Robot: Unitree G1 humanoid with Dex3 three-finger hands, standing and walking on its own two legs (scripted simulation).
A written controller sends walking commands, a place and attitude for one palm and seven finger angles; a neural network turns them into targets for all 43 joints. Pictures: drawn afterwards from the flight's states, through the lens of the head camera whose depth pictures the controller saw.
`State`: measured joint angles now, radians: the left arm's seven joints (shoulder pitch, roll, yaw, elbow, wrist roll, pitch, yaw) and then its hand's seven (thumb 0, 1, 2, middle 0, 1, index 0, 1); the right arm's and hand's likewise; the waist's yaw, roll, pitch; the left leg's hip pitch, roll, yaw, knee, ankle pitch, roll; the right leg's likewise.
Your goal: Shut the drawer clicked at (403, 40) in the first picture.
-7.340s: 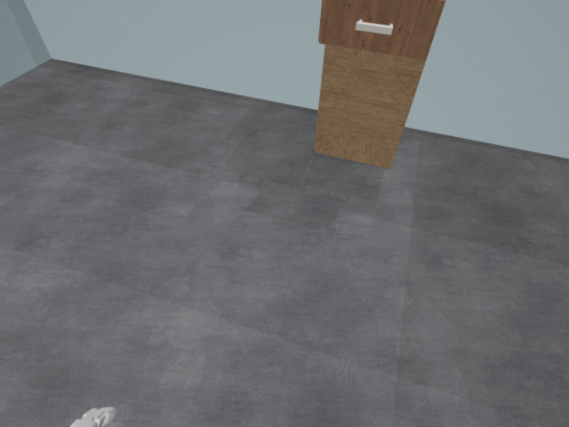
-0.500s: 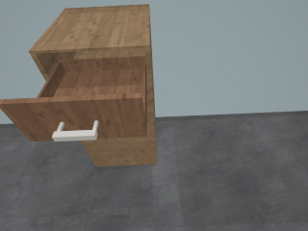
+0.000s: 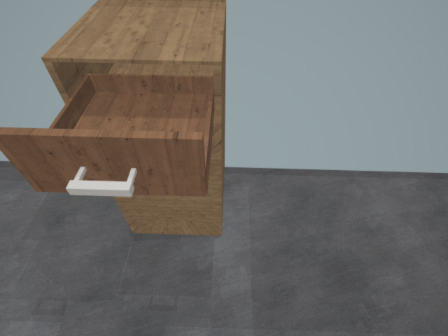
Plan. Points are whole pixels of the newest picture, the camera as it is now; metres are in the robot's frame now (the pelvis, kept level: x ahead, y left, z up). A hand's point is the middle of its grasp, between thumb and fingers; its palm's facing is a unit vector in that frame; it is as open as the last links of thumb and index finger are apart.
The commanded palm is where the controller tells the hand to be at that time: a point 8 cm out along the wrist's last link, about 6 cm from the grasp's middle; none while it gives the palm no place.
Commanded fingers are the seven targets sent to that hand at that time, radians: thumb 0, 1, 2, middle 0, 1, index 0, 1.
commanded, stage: shuffle to correct the standing spot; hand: left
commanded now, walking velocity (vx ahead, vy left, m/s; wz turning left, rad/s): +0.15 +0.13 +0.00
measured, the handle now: (104, 180) +0.38 +0.27 +0.05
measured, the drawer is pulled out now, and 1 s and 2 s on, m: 0.27 0.27 0.27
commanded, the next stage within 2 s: come to a stop and stand still in 0.18 s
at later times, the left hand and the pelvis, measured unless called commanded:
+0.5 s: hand out of the picture +0.14 +0.18 -0.16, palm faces +0.05 -0.96 -0.27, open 7.2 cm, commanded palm none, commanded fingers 0.00 0.90 0.90 -0.20 -0.30 -0.20 -0.30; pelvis +0.07 +0.00 +0.00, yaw +2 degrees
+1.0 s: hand out of the picture +0.07 +0.26 -0.16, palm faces +0.03 -0.96 -0.27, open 7.3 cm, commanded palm none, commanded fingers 0.00 0.90 0.90 -0.20 -0.30 -0.20 -0.30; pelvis +0.04 +0.07 +0.00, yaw -1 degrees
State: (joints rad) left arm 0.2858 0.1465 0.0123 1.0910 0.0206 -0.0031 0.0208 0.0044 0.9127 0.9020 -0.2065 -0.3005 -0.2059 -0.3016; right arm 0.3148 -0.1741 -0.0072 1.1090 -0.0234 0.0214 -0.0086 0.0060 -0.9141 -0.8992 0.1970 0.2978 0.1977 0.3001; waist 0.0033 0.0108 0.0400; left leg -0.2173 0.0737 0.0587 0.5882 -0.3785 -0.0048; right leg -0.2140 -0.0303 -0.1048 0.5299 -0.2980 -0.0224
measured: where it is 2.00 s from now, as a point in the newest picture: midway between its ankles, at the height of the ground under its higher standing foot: outside the picture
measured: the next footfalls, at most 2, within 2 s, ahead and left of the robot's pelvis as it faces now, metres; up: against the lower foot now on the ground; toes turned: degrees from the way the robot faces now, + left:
right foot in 0.36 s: +0.13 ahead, -0.06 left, +0.00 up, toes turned +2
left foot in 0.80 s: +0.11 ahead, +0.14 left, +0.00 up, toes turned +4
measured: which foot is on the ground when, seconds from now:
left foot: down 0.00-0.38, up 0.40-0.78, down 0.80-1.00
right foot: down 0.00-0.10, up 0.12-0.34, down 0.36-1.00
